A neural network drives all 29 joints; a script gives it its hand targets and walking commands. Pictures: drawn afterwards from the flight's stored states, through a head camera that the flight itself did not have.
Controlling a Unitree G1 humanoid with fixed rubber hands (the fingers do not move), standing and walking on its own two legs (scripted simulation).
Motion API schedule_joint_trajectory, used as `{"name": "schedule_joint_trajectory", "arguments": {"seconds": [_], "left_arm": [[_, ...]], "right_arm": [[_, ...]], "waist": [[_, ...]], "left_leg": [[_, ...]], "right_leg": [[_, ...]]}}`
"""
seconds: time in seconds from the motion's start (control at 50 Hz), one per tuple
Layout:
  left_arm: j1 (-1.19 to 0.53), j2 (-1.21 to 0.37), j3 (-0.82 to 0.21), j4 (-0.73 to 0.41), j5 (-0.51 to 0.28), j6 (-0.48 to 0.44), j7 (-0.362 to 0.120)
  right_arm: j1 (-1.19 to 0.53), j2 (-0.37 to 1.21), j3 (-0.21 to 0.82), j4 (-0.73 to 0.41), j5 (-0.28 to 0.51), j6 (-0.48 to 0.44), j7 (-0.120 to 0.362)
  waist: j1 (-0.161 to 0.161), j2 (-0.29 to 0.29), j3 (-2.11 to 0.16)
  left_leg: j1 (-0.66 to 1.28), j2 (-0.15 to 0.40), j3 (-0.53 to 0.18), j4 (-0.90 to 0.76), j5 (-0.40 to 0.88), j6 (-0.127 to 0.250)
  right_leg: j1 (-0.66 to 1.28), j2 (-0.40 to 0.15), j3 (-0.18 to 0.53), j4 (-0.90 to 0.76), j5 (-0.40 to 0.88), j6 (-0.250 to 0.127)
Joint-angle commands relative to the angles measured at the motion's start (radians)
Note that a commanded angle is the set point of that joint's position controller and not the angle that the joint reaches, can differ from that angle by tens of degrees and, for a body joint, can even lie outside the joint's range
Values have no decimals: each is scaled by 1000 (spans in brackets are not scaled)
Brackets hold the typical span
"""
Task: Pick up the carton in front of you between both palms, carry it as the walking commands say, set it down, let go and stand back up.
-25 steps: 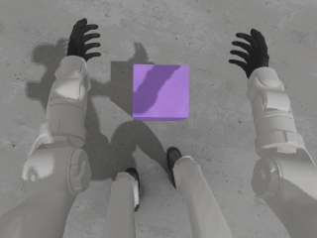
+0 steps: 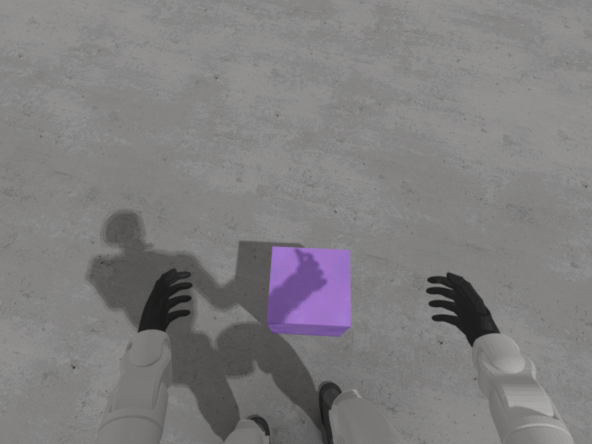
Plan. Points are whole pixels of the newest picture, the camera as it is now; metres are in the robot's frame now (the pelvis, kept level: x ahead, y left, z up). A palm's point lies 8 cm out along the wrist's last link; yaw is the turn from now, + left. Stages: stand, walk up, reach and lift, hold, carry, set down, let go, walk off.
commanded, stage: let go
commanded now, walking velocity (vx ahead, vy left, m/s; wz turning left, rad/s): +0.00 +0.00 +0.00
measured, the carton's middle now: (308, 294) +0.43 -0.06 -0.62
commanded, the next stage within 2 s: stand in 0.80 s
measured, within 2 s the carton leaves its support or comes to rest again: neither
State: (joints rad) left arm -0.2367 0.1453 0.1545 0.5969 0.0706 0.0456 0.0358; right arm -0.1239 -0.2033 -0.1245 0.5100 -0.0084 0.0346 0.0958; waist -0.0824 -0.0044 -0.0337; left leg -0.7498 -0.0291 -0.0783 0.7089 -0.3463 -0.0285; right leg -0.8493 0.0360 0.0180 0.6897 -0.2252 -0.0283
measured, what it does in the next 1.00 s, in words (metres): stands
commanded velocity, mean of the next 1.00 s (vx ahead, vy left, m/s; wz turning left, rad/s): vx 0.00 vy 0.00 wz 0.00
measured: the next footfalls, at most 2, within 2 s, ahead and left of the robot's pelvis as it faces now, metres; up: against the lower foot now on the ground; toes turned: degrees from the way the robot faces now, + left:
none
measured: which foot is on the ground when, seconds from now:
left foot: down 0.00-1.00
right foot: down 0.00-1.00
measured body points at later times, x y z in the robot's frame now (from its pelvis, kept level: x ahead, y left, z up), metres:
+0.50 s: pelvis +0.02 +0.03 +0.03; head +0.04 +0.02 +0.48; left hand +0.19 +0.26 -0.04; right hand +0.19 -0.21 -0.04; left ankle -0.02 +0.14 -0.71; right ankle +0.04 -0.10 -0.71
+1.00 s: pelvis +0.03 +0.02 +0.03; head +0.03 +0.01 +0.48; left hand +0.16 +0.31 -0.06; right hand +0.18 -0.26 -0.06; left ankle -0.02 +0.14 -0.71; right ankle +0.04 -0.10 -0.71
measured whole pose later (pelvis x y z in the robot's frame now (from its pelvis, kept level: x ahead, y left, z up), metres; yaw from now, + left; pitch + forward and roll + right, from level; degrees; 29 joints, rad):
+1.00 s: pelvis +0.03 +0.02 +0.03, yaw +0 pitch +0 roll -1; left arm 0.21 0.32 0.06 0.69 0.05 0.02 0.00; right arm 0.22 -0.32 -0.06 0.59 -0.04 0.04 0.00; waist 0.01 0.03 0.00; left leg -0.17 -0.02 -0.07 0.54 -0.36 0.00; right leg -0.27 0.03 0.02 0.53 -0.25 -0.01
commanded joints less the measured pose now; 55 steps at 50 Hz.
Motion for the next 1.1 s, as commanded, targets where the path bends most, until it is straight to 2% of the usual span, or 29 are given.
{"name": "schedule_joint_trajectory", "arguments": {"seconds": [0.0,0.04,0.06,0.08,0.18,0.2,0.22,0.24,0.28,0.3,0.36,0.38,0.4,0.44,0.54,0.56,0.58,0.6,0.62,0.64,0.68,0.72,0.76,0.78,0.82,0.86,1.0,1.04,1.08], "left_arm": [[57,93,24,-98,7,-35,-14],[117,114,2,-174,-14,-50,-17],[157,125,0,-133,-1,-47,-20],[215,121,-29,-159,-20,-50,-30],[337,86,-51,-211,-28,-49,-49],[329,97,-55,-236,-31,-39,-47],[334,136,-34,-230,-20,-36,-54],[401,119,-59,-212,-40,-34,-55],[351,143,-56,-254,-40,-24,-72],[390,89,-103,-245,-50,-12,-81],[407,114,-104,-255,-48,13,-88],[395,146,-81,-243,-59,18,-89],[397,115,-123,-249,-80,24,-97],[373,139,-92,-282,-62,39,-102],[409,116,-112,-247,-66,68,-106],[433,162,-88,-251,-56,65,-101],[392,156,-97,-273,-55,72,-106],[432,134,-97,-217,-69,39,-82],[412,143,-95,-209,-68,37,-73],[422,139,-84,-244,-61,39,-69],[435,127,-107,-238,-69,46,-71],[385,146,-124,-241,-65,47,-75],[415,125,-96,-219,-61,58,-69],[442,263,-49,-78,-24,22,-36],[396,321,-50,-54,-14,-3,-16],[407,286,-57,-33,-18,-27,-27],[369,320,-58,46,-24,-56,-31],[367,329,-64,81,-27,-55,-27],[406,348,-58,108,-36,-54,-29]], "right_arm": [[99,-99,8,-120,23,-28,-13],[169,-88,22,-159,10,-33,-18],[182,-81,40,-173,37,-36,-26],[258,-94,39,-201,30,-38,-26],[297,-109,64,-228,45,-25,-22],[282,-99,44,-180,44,-18,-20],[317,-128,17,-217,25,-15,-20],[338,-138,45,-175,28,-8,-24],[328,-119,44,-201,37,5,-24],[337,-97,79,-165,37,22,-20],[292,-138,32,-214,-6,38,-27],[318,-133,33,-167,12,44,-32],[281,-102,45,-217,10,50,-29],[321,-109,47,-169,-4,72,-30],[342,-90,51,-172,-6,96,-36],[324,-117,37,-165,-9,91,-30],[339,-118,32,-171,-14,97,-33],[247,-123,57,-271,-31,147,-53],[277,-153,46,-217,-30,162,-69],[253,-134,43,-253,-39,174,-73],[283,-153,56,-257,-31,192,-83],[269,-108,89,-257,-14,194,-84],[266,-83,83,-235,-28,212,-84],[271,-215,39,-116,-27,111,-114],[292,-217,36,-79,-27,45,-116],[294,-211,38,-57,-37,10,-110],[292,-230,47,33,-33,-32,-102],[314,-253,46,60,-30,-39,-112],[311,-261,47,84,-22,-31,-117]], "waist": [[12,-18,-425],[3,-63,-430],[44,-10,-361],[-12,-60,-359],[68,81,-202],[76,84,-149],[34,38,-130],[82,59,-82],[49,63,-27],[83,101,16],[78,31,60],[68,82,75],[79,-1,71],[84,-11,66],[57,12,82],[113,50,120],[44,0,106],[111,15,85],[74,48,76],[113,7,49],[94,46,34],[63,19,74],[102,18,83],[112,113,63],[67,-3,41],[81,41,86],[90,-2,-6],[73,10,-6],[107,70,-49]], "left_leg": [[-9,-39,64,-132,148,19],[79,-28,56,-166,167,28],[119,-27,53,-182,184,26],[182,-23,48,-187,218,32],[359,3,44,-288,245,17],[342,0,33,-313,253,16],[378,16,22,-328,218,25],[368,14,34,-333,246,16],[385,22,24,-375,183,24],[367,21,42,-375,121,15],[354,37,28,-411,107,27],[334,41,27,-410,107,28],[372,35,29,-415,110,34],[419,47,20,-411,112,41],[432,35,33,-398,146,30],[413,20,48,-402,182,26],[415,37,38,-386,132,32],[461,18,45,-358,226,28],[446,23,51,-338,268,15],[512,16,41,-333,248,27],[493,13,45,-319,308,11],[469,6,50,-345,225,29],[482,10,43,-339,262,32],[467,28,30,-276,87,-2],[506,54,-3,-263,26,16],[462,67,-38,-298,-68,32],[525,75,-54,-280,156,31],[531,88,-49,-281,228,28],[527,87,-37,-268,342,22]], "right_leg": [[763,-28,45,-23,506,54],[778,-23,32,-66,454,55],[790,-29,40,-90,433,56],[798,-19,39,-95,492,57],[812,0,-2,-195,313,36],[805,8,-4,-213,275,29],[829,10,-2,-226,269,36],[853,9,4,-225,284,33],[834,13,-17,-241,239,46],[896,17,-20,-237,187,42],[950,25,-26,-244,185,40],[940,12,-9,-245,202,42],[947,18,-18,-258,194,42],[963,12,-24,-250,178,47],[987,5,-18,-249,244,41],[965,10,-19,-258,217,35],[990,13,-10,-240,208,43],[932,40,-37,-239,173,42],[928,32,-15,-236,180,35],[916,29,-30,-233,162,41],[927,28,-9,-229,229,36],[893,23,-14,-238,213,42],[887,26,-25,-236,200,46],[674,-58,36,-247,76,57],[590,-99,75,-284,-71,26],[571,-82,73,-281,-129,25],[671,-83,60,-241,137,23],[672,-97,74,-223,205,6],[741,-108,74,-209,267,3]]}}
